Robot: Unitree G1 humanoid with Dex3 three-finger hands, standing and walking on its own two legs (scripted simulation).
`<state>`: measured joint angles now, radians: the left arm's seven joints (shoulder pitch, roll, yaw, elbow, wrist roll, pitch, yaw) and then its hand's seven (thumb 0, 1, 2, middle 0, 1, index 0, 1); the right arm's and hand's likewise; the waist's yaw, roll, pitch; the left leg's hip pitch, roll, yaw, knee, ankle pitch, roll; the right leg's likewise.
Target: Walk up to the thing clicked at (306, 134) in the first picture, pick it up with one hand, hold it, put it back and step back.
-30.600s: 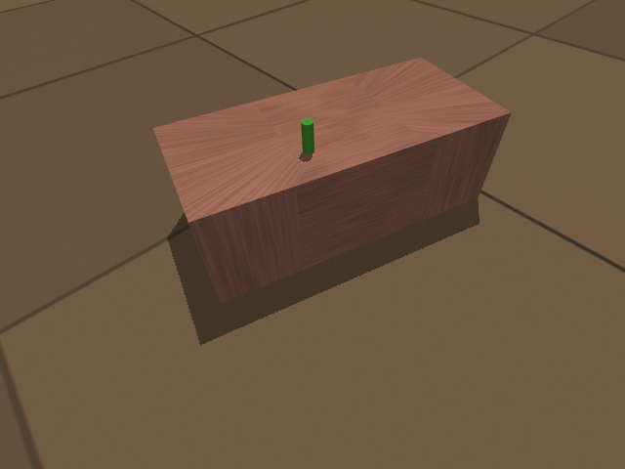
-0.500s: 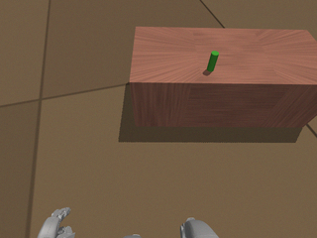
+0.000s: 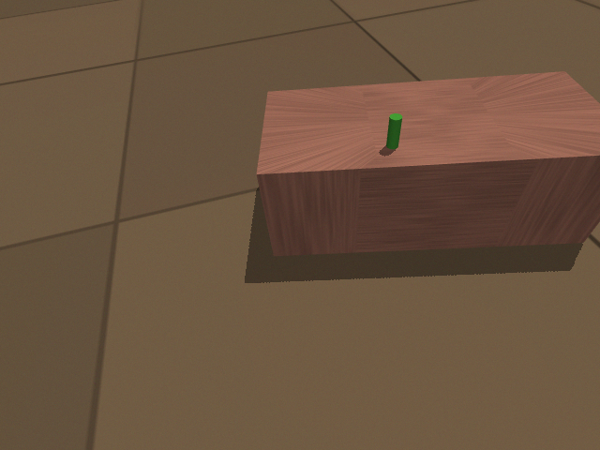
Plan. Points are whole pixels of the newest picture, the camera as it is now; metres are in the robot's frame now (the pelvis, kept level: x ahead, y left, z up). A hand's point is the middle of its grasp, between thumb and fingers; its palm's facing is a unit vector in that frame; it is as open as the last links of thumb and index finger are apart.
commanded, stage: step back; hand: right
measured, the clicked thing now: (394, 131) +1.14 -0.21 -0.25
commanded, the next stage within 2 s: stand in 1.10 s
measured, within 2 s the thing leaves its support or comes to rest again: neither
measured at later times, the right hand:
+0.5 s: hand out of the picture +0.10 -0.27 -0.15, palm faces -0.06 +0.93 -0.37, open 7.4 cm
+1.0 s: hand (493, 449) +0.18 -0.22 -0.13, palm faces -0.08 +0.93 -0.35, open 7.4 cm
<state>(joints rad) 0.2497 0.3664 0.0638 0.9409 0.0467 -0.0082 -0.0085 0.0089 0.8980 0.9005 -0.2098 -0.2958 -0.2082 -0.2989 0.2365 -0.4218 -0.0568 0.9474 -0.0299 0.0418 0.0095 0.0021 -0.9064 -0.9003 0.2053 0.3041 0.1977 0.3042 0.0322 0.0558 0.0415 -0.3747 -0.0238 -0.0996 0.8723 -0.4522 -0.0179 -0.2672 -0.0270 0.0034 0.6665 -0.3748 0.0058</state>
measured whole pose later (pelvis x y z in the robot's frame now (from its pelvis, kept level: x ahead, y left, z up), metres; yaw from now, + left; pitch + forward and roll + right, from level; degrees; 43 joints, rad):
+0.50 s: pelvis +0.03 +0.00 +0.01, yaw +3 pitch -2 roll +0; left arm 0.14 0.34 0.04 0.97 0.03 -0.03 -0.01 0.01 0.90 0.90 -0.21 -0.30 -0.20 -0.30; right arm 0.22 -0.38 -0.04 1.00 -0.02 0.00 -0.01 0.00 -0.91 -0.90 0.21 0.30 0.20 0.30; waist 0.00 0.02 0.06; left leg -0.30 -0.02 -0.07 0.81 -0.53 0.01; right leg -0.26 -0.03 -0.06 0.61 -0.31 -0.02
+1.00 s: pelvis +0.05 +0.02 +0.01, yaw +3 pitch -2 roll +0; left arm 0.08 0.38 0.02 1.07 0.00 -0.01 0.00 0.01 0.90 0.90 -0.20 -0.29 -0.20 -0.30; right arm 0.05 -0.34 -0.02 1.08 -0.02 -0.01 0.00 0.00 -0.90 -0.90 0.21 0.30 0.20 0.30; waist 0.02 -0.01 0.07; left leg -0.20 0.01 -0.01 0.52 -0.29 -0.01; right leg -0.19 -0.05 -0.04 0.51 -0.29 0.03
